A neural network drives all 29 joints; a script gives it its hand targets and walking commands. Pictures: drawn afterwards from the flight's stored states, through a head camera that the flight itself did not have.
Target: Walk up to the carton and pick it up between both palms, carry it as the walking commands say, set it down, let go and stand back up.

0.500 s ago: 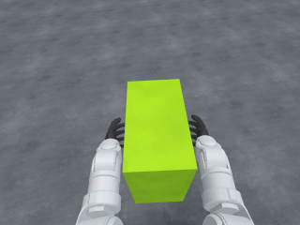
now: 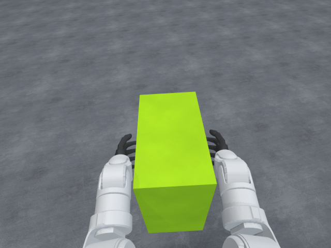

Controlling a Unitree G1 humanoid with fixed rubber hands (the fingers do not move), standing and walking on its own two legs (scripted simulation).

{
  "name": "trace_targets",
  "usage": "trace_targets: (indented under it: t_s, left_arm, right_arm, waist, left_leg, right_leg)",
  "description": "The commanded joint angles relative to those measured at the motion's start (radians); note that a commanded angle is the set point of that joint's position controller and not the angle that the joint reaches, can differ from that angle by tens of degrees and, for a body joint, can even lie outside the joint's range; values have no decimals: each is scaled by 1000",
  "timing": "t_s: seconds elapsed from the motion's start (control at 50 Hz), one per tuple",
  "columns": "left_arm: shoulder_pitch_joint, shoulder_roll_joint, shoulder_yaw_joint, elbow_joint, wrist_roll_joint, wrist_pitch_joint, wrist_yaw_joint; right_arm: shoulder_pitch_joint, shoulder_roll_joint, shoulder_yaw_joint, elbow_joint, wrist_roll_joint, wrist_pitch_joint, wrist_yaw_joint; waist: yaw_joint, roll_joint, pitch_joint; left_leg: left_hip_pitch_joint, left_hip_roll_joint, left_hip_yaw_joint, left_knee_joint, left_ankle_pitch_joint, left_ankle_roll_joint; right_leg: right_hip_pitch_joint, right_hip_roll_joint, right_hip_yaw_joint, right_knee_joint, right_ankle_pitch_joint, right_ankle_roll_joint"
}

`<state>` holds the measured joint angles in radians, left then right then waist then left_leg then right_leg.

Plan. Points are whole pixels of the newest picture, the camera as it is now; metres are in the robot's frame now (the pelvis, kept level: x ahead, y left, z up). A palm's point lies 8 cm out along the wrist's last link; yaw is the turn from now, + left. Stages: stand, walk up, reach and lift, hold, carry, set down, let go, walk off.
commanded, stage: reach and lift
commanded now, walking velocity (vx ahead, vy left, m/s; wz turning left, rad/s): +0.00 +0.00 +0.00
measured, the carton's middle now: (171, 163) +0.35 +0.00 -0.01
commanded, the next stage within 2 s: hold in 0.74 s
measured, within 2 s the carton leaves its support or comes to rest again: neither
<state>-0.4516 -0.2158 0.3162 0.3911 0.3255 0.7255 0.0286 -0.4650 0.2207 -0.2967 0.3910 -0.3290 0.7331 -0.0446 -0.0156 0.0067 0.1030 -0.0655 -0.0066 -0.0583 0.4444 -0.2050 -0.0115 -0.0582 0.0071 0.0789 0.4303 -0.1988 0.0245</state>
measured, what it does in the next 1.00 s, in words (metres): stands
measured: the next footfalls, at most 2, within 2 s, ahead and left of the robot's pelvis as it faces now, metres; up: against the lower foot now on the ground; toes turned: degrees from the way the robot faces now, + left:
none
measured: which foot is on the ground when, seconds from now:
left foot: down 0.00-1.00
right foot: down 0.00-1.00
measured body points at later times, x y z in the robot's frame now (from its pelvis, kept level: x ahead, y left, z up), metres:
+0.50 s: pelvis +0.00 +0.00 +0.00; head -0.03 +0.00 +0.45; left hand +0.33 +0.13 +0.05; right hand +0.33 -0.13 +0.05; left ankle +0.04 +0.13 -0.74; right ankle +0.04 -0.14 -0.74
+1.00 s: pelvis -0.01 +0.00 +0.00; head -0.06 -0.01 +0.45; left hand +0.31 +0.12 +0.05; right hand +0.31 -0.13 +0.05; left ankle +0.04 +0.13 -0.74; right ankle +0.04 -0.14 -0.74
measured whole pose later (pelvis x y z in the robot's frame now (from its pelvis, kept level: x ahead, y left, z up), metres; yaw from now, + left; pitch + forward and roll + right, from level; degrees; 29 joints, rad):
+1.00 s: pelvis -0.01 +0.00 +0.00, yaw +0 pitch -12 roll +0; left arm -0.41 -0.20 0.26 0.36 0.30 0.77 0.04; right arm -0.43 0.21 -0.24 0.37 -0.32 0.77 -0.04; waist -0.01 0.00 0.10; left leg -0.04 -0.01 -0.07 0.43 -0.19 -0.02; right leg -0.04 0.01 0.07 0.43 -0.19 0.02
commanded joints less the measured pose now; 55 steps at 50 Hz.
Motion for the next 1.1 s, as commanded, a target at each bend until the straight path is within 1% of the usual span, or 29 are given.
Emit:
trace_targets:
  t_s: [0.0,0.24,0.5,0.74,1.08]
  left_arm:
    - [-533,-960,-491,9,-219,-28,-183]
    - [-499,-980,-510,-12,-235,-18,-174]
    - [-447,-980,-512,-36,-238,-7,-179]
    - [-424,-982,-515,-56,-243,1,-190]
    - [-457,-1003,-506,-39,-242,7,-198]
  right_arm:
    - [-524,946,493,14,225,-29,205]
    - [-489,942,499,-6,228,-28,208]
    - [-439,969,514,-32,235,-17,207]
    - [-407,1002,521,-41,239,-4,205]
    - [-433,1015,502,-18,237,2,215]
  waist:
    - [5,-3,-280]
    - [7,6,-289]
    - [13,-2,-291]
    - [12,-10,-272]
    - [5,-3,-240]
  left_leg:
    - [20,-76,-1,-85,51,10]
    - [39,-76,-4,-87,96,1]
    - [49,-82,-1,-92,114,7]
    - [39,-86,2,-96,71,14]
    - [18,-81,1,-98,-16,15]
  right_leg:
    - [67,84,-3,-66,75,-21]
    - [69,89,-5,-62,100,-24]
    - [73,87,-4,-66,123,-19]
    - [68,84,-4,-72,94,-16]
    - [43,83,-12,-76,-12,-25]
